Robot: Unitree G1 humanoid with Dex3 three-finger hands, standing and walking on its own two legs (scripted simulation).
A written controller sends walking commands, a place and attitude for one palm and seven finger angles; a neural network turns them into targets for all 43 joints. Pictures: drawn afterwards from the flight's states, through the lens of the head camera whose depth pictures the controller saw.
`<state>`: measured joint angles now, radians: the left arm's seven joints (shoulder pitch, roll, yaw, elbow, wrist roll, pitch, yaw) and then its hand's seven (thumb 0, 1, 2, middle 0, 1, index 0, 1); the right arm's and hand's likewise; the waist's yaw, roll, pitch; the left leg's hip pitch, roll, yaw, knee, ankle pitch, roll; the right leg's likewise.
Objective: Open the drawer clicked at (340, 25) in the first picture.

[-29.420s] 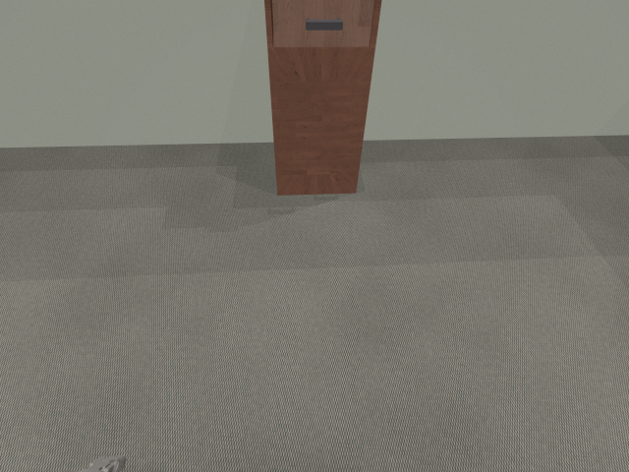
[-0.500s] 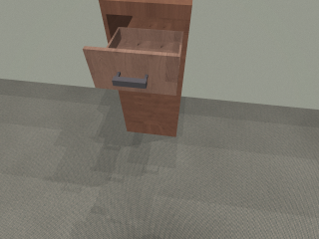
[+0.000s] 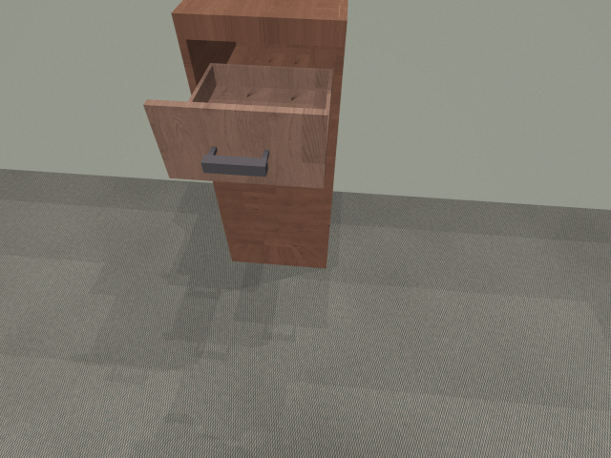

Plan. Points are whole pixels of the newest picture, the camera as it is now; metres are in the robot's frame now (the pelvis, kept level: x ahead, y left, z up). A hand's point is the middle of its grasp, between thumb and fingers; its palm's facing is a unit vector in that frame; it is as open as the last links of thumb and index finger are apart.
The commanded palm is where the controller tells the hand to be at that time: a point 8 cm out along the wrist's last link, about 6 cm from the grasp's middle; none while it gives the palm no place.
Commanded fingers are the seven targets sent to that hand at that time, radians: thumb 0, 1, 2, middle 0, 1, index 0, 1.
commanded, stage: look to check the result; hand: left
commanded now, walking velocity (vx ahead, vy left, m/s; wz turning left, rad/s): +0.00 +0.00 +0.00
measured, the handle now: (237, 159) +0.63 +0.17 +0.02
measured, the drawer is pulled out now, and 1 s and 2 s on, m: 0.28 0.28 0.28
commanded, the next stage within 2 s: stand and wait in 0.60 s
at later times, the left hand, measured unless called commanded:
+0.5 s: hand out of the picture +0.01 +0.17 -0.18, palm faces +0.02 -0.98 -0.20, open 7.3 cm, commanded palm none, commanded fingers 0.00 0.90 0.90 -0.20 -0.30 -0.20 -0.30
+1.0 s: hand out of the picture +0.04 +0.17 -0.17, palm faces +0.01 -0.98 -0.21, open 7.3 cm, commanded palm none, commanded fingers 0.00 0.90 0.90 -0.20 -0.30 -0.20 -0.30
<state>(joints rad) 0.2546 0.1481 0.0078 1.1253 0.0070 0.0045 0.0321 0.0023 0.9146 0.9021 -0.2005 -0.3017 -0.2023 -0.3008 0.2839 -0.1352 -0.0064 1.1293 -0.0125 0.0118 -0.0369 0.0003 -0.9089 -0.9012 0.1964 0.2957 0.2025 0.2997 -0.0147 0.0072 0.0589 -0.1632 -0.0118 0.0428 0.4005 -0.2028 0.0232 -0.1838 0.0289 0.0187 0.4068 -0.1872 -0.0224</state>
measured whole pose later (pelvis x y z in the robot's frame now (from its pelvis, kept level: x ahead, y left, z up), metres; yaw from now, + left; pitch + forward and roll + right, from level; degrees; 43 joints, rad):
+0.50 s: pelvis +0.00 +0.00 +0.00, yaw +0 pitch -2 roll +0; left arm 0.24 0.15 0.01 1.12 0.01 0.00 0.03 0.00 0.91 0.90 -0.20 -0.30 -0.20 -0.30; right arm 0.26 -0.14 -0.01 1.12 -0.01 0.01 -0.04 0.00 -0.91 -0.90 0.20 0.30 0.20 0.30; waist -0.01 0.01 0.07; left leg -0.17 -0.01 0.05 0.40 -0.21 0.02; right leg -0.19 0.03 0.02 0.42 -0.20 -0.03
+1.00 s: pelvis +0.01 -0.01 +0.00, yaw +0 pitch -1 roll +0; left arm 0.22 0.16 0.01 1.12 0.01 0.00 0.03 0.00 0.91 0.90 -0.20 -0.30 -0.20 -0.30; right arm 0.23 -0.15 -0.02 1.13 -0.01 0.01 -0.04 0.00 -0.91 -0.90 0.20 0.30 0.20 0.30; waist -0.02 0.01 0.08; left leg -0.15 0.00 0.04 0.40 -0.22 0.01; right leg -0.18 0.04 0.02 0.41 -0.21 -0.04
